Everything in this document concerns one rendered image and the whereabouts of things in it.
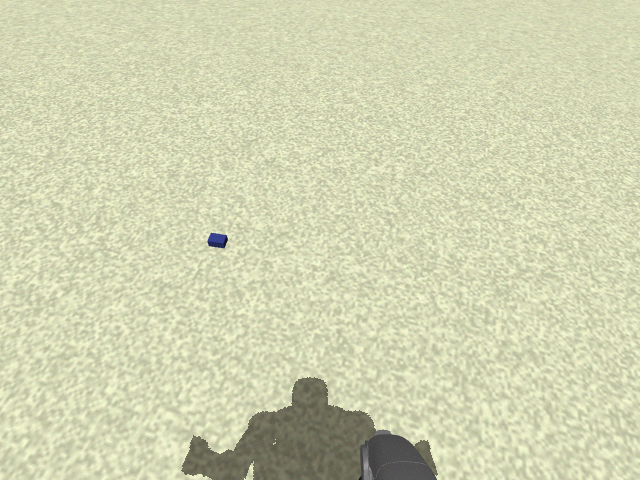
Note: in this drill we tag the small box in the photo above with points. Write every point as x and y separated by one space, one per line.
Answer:
217 240

